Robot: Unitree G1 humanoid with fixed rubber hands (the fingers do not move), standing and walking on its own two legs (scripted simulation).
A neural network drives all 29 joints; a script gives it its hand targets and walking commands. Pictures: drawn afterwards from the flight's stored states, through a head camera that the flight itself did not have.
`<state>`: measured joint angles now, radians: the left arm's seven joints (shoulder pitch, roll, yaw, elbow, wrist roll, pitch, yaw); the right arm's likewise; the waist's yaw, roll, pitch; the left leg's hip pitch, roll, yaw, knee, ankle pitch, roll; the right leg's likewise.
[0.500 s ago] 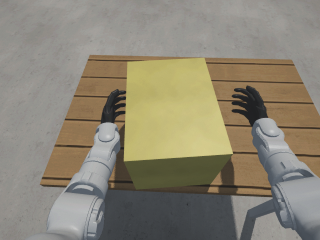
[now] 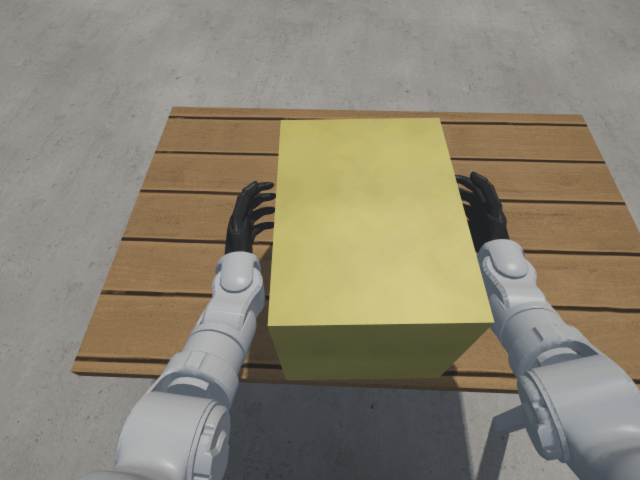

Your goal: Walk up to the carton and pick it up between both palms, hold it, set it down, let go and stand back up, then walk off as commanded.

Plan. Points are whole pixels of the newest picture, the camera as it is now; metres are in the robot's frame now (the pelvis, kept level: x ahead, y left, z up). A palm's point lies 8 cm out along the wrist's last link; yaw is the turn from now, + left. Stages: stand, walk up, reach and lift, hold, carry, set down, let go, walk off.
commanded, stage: reach and lift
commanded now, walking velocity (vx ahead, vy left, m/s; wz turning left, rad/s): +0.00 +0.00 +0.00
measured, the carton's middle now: (361, 251) +0.42 -0.01 -0.01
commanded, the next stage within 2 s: none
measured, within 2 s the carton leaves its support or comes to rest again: leaves its support in 1.18 s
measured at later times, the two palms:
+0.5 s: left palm (245, 245) +0.39 +0.15 +0.03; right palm (485, 236) +0.43 -0.17 +0.04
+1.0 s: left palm (245, 246) +0.39 +0.15 +0.03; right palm (485, 235) +0.43 -0.17 +0.04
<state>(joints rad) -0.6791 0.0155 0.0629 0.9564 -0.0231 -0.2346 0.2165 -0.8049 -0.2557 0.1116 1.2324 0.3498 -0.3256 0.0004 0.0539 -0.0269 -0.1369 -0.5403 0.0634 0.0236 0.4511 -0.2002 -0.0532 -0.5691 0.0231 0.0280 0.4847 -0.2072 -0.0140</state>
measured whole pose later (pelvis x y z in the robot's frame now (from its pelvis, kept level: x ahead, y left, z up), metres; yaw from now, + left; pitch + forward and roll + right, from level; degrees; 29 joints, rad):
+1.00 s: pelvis +0.00 +0.00 +0.00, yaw +0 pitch +17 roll +0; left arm -0.68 -0.06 0.23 0.96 0.12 -0.27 0.21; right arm -0.80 -0.19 -0.12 1.22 0.08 -0.30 -0.02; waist 0.05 -0.03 -0.14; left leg -0.54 0.07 0.02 0.45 -0.20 -0.06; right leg -0.57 0.03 0.03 0.48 -0.21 -0.02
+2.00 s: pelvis -0.02 +0.00 +0.01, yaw +1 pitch +3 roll +0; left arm -0.61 -0.02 0.26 0.79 0.13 0.04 0.11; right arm -0.72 -0.10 -0.13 0.99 -0.01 0.03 -0.12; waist 0.05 -0.03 -0.14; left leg -0.30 0.07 -0.01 0.45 -0.21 -0.06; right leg -0.30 0.02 0.00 0.45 -0.20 -0.01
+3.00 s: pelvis -0.02 +0.02 +0.01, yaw +3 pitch -6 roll -1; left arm -0.69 0.04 0.26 0.56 0.14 0.44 0.01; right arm -0.72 -0.06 -0.15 0.79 -0.01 0.28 -0.16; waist 0.02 -0.03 -0.07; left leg -0.12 0.04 -0.02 0.45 -0.22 -0.03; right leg -0.09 0.00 -0.01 0.40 -0.20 0.02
